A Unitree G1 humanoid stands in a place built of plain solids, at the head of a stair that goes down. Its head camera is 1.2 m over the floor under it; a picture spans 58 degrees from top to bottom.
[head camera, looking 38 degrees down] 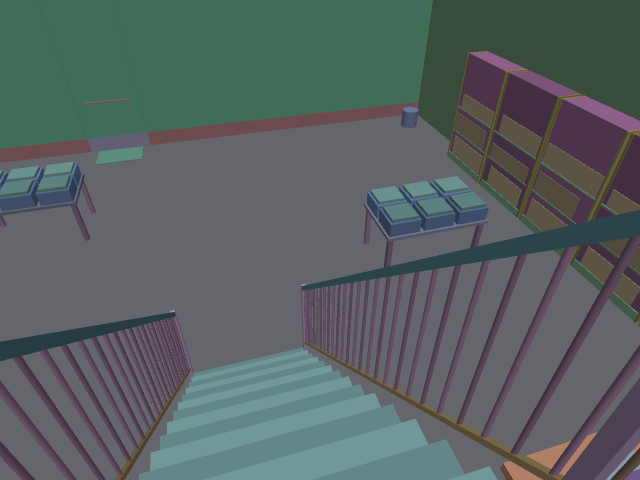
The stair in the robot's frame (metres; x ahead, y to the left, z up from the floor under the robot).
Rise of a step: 0.20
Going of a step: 0.20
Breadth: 1.22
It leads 16 degrees to the left of straight ahead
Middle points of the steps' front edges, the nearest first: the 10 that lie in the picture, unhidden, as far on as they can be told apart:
0.85 0.16 -0.60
1.04 0.22 -0.80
1.24 0.27 -1.00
1.43 0.33 -1.20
1.62 0.39 -1.40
1.81 0.44 -1.60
2.00 0.50 -1.80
2.20 0.55 -2.00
2.39 0.61 -2.20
2.58 0.66 -2.40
